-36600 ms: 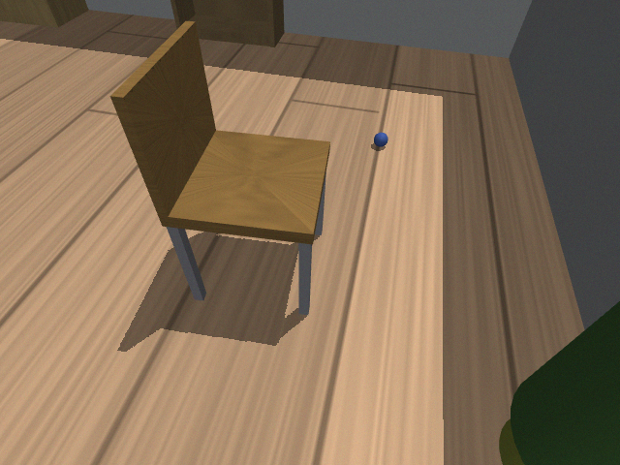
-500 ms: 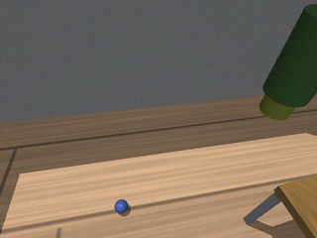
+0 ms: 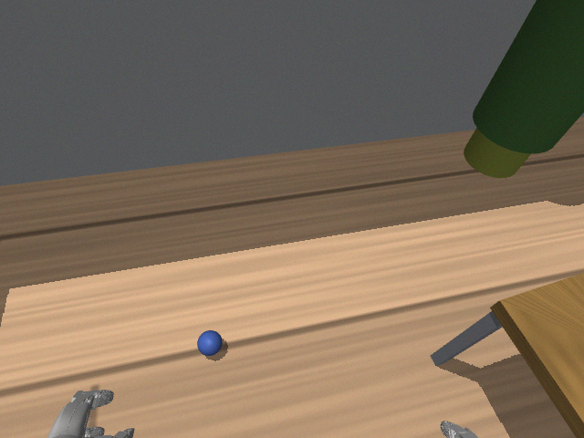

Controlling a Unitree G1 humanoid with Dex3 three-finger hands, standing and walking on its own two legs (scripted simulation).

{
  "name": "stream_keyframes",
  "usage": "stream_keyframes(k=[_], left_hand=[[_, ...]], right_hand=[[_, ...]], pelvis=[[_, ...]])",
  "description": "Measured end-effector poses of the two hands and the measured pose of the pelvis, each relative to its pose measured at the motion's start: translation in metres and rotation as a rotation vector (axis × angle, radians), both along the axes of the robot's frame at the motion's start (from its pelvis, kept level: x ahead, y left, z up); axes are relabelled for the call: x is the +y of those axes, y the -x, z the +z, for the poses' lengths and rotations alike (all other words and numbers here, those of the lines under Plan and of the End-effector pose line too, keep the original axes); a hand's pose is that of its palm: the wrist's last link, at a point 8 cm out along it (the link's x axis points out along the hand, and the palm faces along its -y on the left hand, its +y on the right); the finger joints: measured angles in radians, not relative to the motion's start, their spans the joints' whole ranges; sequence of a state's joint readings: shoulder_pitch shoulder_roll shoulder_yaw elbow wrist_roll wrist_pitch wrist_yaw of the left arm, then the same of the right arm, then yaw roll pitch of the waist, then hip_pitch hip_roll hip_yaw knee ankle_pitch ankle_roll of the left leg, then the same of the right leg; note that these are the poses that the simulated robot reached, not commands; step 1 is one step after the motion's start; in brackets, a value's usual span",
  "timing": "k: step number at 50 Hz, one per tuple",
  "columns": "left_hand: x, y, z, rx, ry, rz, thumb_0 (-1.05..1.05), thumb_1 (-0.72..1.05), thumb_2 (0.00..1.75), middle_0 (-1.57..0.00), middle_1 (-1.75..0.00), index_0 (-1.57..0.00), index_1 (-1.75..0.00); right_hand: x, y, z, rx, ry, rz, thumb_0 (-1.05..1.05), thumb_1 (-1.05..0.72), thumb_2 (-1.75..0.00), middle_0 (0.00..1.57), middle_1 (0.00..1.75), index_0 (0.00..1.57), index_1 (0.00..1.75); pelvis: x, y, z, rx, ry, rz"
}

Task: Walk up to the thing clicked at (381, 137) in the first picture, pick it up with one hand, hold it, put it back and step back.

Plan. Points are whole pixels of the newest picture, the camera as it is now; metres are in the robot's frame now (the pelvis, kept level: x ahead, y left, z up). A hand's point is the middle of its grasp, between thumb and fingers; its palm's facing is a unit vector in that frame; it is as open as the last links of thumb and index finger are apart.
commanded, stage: rise first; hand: left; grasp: from above
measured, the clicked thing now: (209, 343) +0.47 +0.22 -0.72
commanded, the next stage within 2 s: none
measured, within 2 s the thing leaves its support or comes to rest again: neither
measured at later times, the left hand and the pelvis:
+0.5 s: hand out of the picture +0.13 +0.26 -0.20, palm faces -0.11 -0.89 -0.44, open 14.0 cm; pelvis +0.00 +0.00 -0.07, yaw +0 degrees
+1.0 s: hand (138, 419) +0.21 +0.29 -0.35, palm faces -0.40 -0.60 -0.69, open 14.1 cm; pelvis -0.04 +0.00 -0.21, yaw +0 degrees
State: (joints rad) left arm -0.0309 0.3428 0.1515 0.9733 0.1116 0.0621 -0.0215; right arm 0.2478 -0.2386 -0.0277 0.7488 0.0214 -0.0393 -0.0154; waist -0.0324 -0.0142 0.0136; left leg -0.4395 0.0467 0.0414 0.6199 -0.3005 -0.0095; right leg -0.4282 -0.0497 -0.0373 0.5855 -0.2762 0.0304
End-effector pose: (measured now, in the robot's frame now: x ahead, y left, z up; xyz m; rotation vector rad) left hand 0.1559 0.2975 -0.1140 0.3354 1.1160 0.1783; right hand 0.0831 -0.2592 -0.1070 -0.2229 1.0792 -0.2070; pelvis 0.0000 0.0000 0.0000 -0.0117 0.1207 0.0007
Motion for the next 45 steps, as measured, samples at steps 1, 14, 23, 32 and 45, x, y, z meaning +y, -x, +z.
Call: stream_keyframes(k=[1,14,23,32,45], left_hand=[[0.0,0.001,-0.001,0.013,-0.007,-0.007,0.0,0.17,1.0,-0.05,-0.91,-0.06,-0.89],[0.007,0.019,-0.034,0.027,-0.064,-0.029,0.0,-0.42,1.01,-0.06,-1.07,-0.05,-1.07],[0.006,0.025,-0.046,0.039,-0.088,-0.07,0.0,-0.51,0.99,-0.06,-1.1,-0.06,-1.09],[0.006,0.027,-0.059,0.043,-0.124,-0.112,0.0,-0.51,0.96,-0.06,-1.11,-0.07,-1.1],[0.017,-0.026,-0.146,-0.027,-0.299,-0.404,0.0,-0.52,0.97,-0.06,-1.11,-0.06,-1.1]], right_hand=[[0.001,0.0,-0.001,-0.006,-0.004,-0.001,0.01,-0.92,-0.91,0.21,0.3,0.2,0.3],[0.001,-0.037,-0.024,-0.146,0.032,0.059,0.01,-0.89,-0.9,0.21,0.3,0.2,0.3],[0.009,-0.069,-0.035,-0.252,0.038,0.105,0.01,-0.88,-0.9,0.21,0.3,0.2,0.3],[0.017,-0.08,-0.053,-0.29,0.031,0.131,0.01,-0.88,-0.9,0.21,0.3,0.2,0.3],[0.0,-0.067,-0.141,-0.249,0.05,0.179,0.01,-0.86,-0.89,0.21,0.3,0.2,0.3]], pelvis=[[0.001,0.0,-0.001,0.006,0.001,-0.001],[0.003,0.002,-0.041,0.108,0.013,0.005],[0.002,0.003,-0.061,0.156,0.023,0.01],[0.001,0.004,-0.081,0.208,0.029,0.013],[-0.001,0.03,-0.162,0.36,0.023,0.011]])
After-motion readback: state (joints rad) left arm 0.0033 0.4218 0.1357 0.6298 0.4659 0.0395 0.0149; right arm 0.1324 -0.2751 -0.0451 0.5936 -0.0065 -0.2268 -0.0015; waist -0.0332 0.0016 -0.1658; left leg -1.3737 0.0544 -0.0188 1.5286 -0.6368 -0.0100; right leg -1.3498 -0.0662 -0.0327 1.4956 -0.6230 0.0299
